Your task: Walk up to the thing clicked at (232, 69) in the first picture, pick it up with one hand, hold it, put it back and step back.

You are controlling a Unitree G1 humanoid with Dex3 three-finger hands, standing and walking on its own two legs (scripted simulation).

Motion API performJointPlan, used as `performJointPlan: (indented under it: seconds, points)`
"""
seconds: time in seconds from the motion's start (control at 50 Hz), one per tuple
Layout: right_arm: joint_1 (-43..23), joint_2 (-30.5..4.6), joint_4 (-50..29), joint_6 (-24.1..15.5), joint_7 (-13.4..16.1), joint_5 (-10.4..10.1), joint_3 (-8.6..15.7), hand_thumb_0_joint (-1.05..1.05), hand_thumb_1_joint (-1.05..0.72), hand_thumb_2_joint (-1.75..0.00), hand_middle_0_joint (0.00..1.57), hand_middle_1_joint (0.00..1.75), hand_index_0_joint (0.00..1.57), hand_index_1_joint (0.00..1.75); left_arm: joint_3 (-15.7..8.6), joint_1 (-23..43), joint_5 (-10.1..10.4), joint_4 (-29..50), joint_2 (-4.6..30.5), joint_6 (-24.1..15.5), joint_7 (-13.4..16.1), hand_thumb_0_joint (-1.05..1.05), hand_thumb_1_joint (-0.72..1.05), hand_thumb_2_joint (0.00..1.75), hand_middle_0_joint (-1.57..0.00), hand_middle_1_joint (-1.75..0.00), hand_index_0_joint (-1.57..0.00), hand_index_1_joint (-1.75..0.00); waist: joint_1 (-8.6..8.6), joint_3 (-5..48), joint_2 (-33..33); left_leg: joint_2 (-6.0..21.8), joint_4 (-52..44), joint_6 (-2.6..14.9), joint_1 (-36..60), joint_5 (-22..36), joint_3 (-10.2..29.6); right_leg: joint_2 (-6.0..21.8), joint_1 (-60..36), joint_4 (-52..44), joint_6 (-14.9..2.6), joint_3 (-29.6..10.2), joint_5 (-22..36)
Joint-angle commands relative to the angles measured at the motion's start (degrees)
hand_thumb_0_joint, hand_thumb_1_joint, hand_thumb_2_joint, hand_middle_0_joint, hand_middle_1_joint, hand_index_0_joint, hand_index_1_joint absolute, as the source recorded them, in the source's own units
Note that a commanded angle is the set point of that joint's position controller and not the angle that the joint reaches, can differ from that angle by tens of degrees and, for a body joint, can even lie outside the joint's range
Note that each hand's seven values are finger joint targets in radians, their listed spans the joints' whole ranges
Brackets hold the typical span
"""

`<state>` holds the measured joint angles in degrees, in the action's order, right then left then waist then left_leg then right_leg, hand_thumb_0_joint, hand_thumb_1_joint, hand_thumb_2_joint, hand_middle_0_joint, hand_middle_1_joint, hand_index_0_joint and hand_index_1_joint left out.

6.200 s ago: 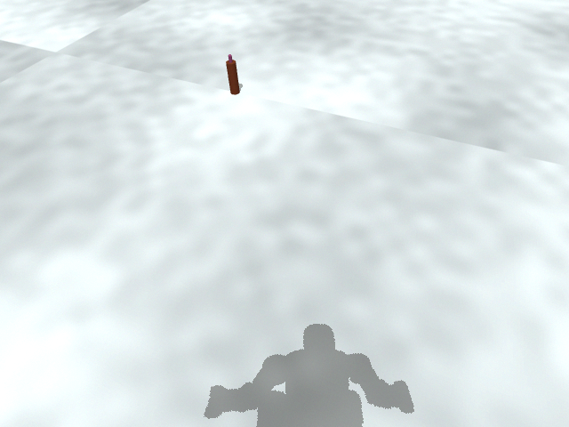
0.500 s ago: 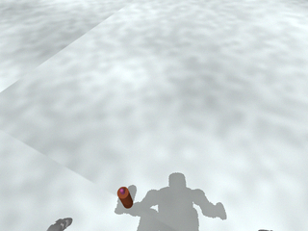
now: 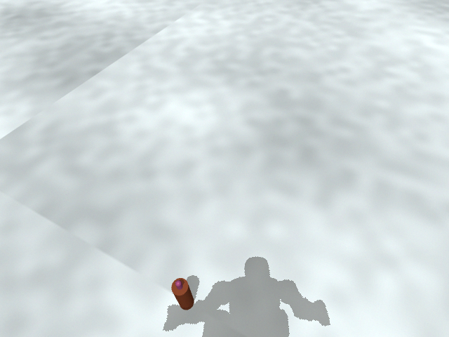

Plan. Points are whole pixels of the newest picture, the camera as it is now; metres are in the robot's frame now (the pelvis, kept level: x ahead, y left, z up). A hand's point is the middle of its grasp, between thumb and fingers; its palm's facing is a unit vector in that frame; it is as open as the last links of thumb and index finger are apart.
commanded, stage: walk up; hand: left
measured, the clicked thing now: (182, 293) +0.37 +0.19 -0.65
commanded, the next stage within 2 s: stand in 0.38 s
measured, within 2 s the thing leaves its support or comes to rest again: neither
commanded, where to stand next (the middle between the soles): +0.03 -0.01 m, yaw +0 degrees
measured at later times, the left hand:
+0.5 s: hand out of the picture +0.09 +0.25 -0.16, palm faces -0.02 -0.95 -0.32, open 7.4 cm
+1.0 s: hand out of the picture +0.09 +0.25 -0.15, palm faces -0.01 -0.94 -0.34, open 7.4 cm
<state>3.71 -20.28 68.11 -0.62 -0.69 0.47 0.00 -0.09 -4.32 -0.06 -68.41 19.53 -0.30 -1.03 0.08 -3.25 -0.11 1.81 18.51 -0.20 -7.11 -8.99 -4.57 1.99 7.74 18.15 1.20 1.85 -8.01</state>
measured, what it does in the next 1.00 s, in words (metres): stands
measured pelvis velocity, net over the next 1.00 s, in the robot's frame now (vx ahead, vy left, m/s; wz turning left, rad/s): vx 0.02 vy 0.00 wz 0.02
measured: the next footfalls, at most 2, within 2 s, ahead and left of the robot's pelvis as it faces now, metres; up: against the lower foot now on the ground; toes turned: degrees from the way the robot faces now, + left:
none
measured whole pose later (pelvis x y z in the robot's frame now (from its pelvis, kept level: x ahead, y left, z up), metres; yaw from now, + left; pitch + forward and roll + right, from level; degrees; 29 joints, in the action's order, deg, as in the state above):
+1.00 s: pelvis +0.02 +0.00 +0.00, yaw +1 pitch -2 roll +0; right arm 4.6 -20.0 66.4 -0.4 -0.4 0.9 0.2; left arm 0.3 -5.2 -0.4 -65.4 19.8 -0.5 -0.6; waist -0.4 -2.5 -0.3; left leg 1.2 17.1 -0.2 -5.3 -9.5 -3.7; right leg 2.5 5.8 17.3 1.4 2.8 -9.2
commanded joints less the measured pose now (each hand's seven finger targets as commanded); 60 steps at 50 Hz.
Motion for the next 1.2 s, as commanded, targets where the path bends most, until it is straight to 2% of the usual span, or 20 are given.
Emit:
performJointPlan:
  seconds: [0.0, 0.34, 0.4, 0.52, 0.76, 0.9, 1.12, 1.18]
  points:
    - [-3.11, -12.54, -3.47, -1.39, 0.81, -0.23, 2.19, 0.00, -0.90, -0.90, 0.20, 0.30, 0.20, 0.30, -2.22, 3.92, -0.16, 3.66, 12.14, -1.24, 1.00, 0.00, 0.90, 0.90, -0.20, -0.30, -0.20, -0.30, -0.19, 5.50, 0.73, 6.69, -4.09, 1.20, 1.34, 1.06, 6.74, 5.98, -0.12, -3.55, -1.63, -5.76, 2.44]
    - [-2.81, -12.10, -4.05, -1.37, 0.81, -0.02, 2.50, 0.00, -0.90, -0.90, 0.20, 0.30, 0.20, 0.30, -2.37, 3.25, -0.42, 4.07, 11.87, -1.06, 1.14, 0.00, 0.90, 0.90, -0.20, -0.30, -0.20, -0.30, -0.20, 5.63, 0.02, 6.61, -4.68, 1.08, 1.14, 2.60, 7.01, 5.99, -1.38, -2.96, -1.31, -4.97, 3.93]
    - [-2.80, -11.64, -4.52, -1.24, 0.86, 0.22, 2.37, 0.00, -0.90, -0.90, 0.20, 0.30, 0.20, 0.30, -2.31, 2.96, -0.52, 4.74, 12.13, -1.30, 1.24, 0.00, 0.90, 0.90, -0.20, -0.30, -0.20, -0.30, -0.26, 5.32, -0.19, 6.65, -4.76, 0.56, 0.74, 2.98, 7.40, 6.39, -1.55, -3.54, -1.22, -5.35, 2.76]
    - [-2.67, -11.69, -4.89, -1.43, 0.88, 0.15, 2.40, 0.00, -0.90, -0.90, 0.20, 0.30, 0.20, 0.30, -2.18, 2.57, -0.47, 5.53, 11.95, -1.33, 1.21, 0.00, 0.90, 0.90, -0.20, -0.30, -0.20, -0.30, -0.30, 5.91, -0.33, 6.79, -4.49, 0.44, 1.88, 7.07, 7.31, 6.45, -1.87, -2.89, -1.45, -4.81, 5.20]
    - [-2.13, -11.78, -5.24, -1.38, 0.90, 0.08, 2.23, 0.00, -0.90, -0.90, 0.20, 0.30, 0.20, 0.30, -2.13, 2.19, -0.37, 6.09, 12.43, -1.32, 1.25, 0.00, 0.90, 0.90, -0.20, -0.30, -0.20, -0.30, -0.31, 5.37, -0.04, 6.91, -4.74, 0.47, 2.09, 6.36, 7.27, 6.65, -2.32, -3.07, -1.49, -4.71, 4.55]
    - [-2.11, -12.10, -5.34, -1.30, 0.95, 0.17, 2.35, 0.00, -0.90, -0.90, 0.20, 0.30, 0.20, 0.30, -1.96, 2.10, -0.53, 6.49, 12.25, -1.44, 1.32, 0.00, 0.90, 0.90, -0.20, -0.30, -0.20, -0.30, -0.25, 6.36, 0.15, 7.12, -3.75, 0.76, 2.94, 8.29, 7.02, 7.05, -2.94, -3.21, -1.64, -4.90, 7.24]
    - [-1.63, -11.90, -5.47, -1.18, 0.90, 0.24, 2.12, 0.00, -0.90, -0.90, 0.20, 0.30, 0.20, 0.30, -2.03, 1.86, -0.49, 6.40, 12.72, -1.35, 1.34, 0.00, 0.90, 0.90, -0.20, -0.30, -0.20, -0.30, -0.18, 4.78, 0.13, 6.77, -4.58, 0.50, 1.06, 4.46, 7.27, 6.84, -2.63, -3.62, -1.65, -4.72, 3.83]
    - [-1.87, -11.97, -5.54, -1.11, 0.85, 0.10, 2.22, 0.00, -0.90, -0.90, 0.20, 0.30, 0.20, 0.30, -1.94, 1.33, -0.55, 6.41, 12.88, -1.45, 1.38, 0.00, 0.90, 0.90, -0.20, -0.30, -0.20, -0.30, -0.13, 5.69, 0.52, 7.01, -4.20, 0.68, 2.53, 5.49, 7.50, 6.71, -2.18, -3.52, -1.64, -4.53, 3.99]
